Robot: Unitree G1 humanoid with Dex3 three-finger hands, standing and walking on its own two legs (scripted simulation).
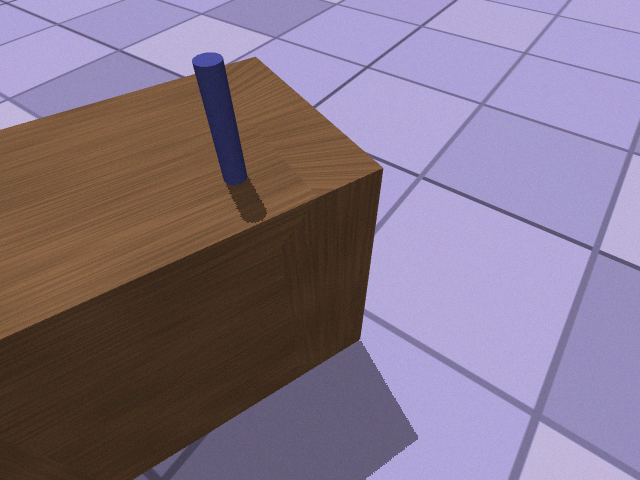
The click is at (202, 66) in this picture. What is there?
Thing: slim round
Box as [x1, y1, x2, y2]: [192, 52, 246, 184]
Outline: 202,53 195,56 192,59 192,63 222,175 226,183 238,184 245,180 246,172 222,56 212,52
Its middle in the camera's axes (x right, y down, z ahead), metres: -0.17 -0.20 +0.68
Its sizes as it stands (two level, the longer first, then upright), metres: 0.046 0.046 0.230
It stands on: a support 0.75 m high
